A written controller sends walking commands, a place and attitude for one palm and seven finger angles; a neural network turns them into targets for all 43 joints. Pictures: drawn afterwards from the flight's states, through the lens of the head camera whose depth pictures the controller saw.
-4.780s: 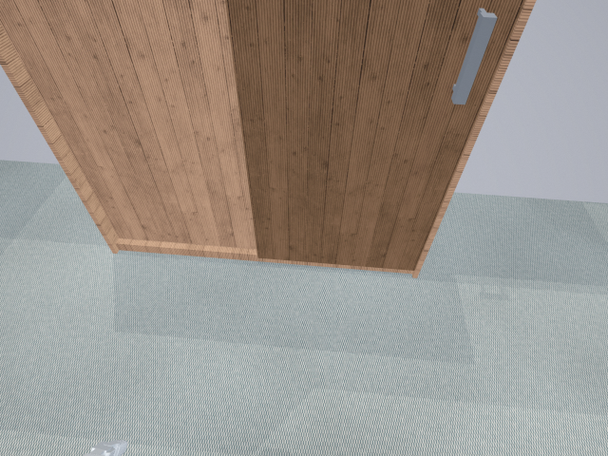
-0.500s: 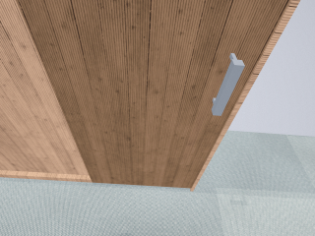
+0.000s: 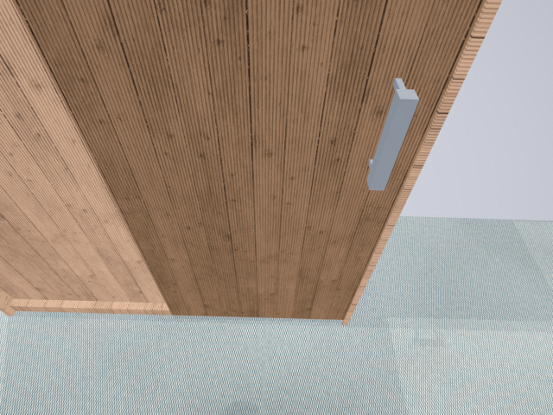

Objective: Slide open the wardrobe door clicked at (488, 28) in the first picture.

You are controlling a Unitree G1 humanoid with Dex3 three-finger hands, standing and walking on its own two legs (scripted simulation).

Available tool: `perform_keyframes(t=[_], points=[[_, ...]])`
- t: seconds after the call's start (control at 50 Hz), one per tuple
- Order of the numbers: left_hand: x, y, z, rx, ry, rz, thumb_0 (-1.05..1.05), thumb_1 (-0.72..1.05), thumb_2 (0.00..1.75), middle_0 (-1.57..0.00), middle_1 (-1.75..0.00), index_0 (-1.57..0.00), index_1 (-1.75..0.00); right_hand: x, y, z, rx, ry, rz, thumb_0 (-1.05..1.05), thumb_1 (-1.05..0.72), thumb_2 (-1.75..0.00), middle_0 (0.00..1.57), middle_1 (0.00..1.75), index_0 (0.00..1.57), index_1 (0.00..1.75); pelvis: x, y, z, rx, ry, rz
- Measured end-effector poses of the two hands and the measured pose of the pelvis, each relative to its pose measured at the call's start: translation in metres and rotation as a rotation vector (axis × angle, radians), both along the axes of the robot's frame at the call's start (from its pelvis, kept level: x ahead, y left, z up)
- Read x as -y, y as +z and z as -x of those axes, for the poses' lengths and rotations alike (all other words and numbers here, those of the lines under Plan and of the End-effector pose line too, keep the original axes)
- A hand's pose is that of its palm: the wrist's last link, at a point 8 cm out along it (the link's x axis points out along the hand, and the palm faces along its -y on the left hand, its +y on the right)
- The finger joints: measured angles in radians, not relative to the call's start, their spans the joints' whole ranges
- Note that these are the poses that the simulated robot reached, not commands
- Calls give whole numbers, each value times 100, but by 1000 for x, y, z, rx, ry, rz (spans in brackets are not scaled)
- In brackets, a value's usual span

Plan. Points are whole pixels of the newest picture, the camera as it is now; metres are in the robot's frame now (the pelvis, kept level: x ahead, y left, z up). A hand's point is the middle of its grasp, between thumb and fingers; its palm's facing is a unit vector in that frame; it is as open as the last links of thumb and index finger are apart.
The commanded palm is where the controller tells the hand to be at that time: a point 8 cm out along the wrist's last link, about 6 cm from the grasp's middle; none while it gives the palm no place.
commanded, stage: look again from close up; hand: right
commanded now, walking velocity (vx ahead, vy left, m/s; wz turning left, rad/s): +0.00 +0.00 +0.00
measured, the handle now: (386, 137) +0.53 -0.15 +0.13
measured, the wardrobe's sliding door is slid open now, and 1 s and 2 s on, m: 0.00 0.00 0.00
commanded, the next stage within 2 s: shuffle to correct the standing spot in 0.38 s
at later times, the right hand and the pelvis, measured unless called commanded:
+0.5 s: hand out of the picture +0.03 -0.20 -0.17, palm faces +0.00 +0.97 -0.23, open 7.4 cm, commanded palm none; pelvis +0.00 -0.01 +0.00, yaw +0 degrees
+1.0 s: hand out of the picture +0.09 -0.22 -0.19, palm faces +0.04 +0.98 -0.20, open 7.3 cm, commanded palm none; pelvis +0.06 -0.04 -0.01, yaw -2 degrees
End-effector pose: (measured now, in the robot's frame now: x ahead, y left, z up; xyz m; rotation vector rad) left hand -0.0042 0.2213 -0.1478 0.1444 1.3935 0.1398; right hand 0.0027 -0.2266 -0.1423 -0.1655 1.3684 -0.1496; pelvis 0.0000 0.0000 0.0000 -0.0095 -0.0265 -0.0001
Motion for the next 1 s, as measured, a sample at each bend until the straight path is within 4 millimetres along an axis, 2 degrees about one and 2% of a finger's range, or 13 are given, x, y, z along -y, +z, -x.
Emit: perform_keyframes(t=[0.28,0.56,0.68,0.78,0.82,0.88,0.94,1.0], points=[[6,2,-2,2,-2,-7,1,90,90,-20,-30,-20,-30,15,1,-7,8,11,12,0,-91,-90,20,30,20,30,8,0,1,-7,2,0],[2,4,-20,36,-16,-29,1,90,90,-20,-30,-20,-30,27,2,-24,41,22,26,0,-91,-90,20,30,20,30,13,0,-3,-8,2,0],[10,0,-23,6,-28,-28,1,90,90,-19,-30,-20,-30,26,-8,-19,26,-12,-4,0,-91,-90,20,30,20,30,21,-6,-15,-15,-7,-21],[28,3,-27,-10,-11,-39,1,91,90,-19,-30,-20,-30,33,-20,-7,-49,-43,-45,0,-91,-90,20,30,20,30,35,-11,-34,-19,4,-12],[37,3,-26,-11,7,-41,1,91,90,-19,-30,-20,-30,35,-21,-9,-91,-33,-48,0,-91,-90,20,30,20,30,40,-11,-41,-20,14,-9],[51,6,-17,-54,28,-30,1,91,90,-19,-30,-20,-30,38,-18,-25,-103,-23,-43,0,-91,-90,20,30,20,30,43,-7,-49,-17,4,-13],[61,5,-8,-121,37,-5,1,90,90,-20,-30,-20,-30,39,-14,-52,-58,-24,-35,1,-91,-90,20,30,20,30,43,-5,-56,-14,-14,-12],[62,-1,-7,-166,49,14,1,90,90,-20,-30,-20,-30,43,-13,-80,14,-25,-4,1,-92,-90,20,30,20,30,39,-9,-63,-10,-28,2]])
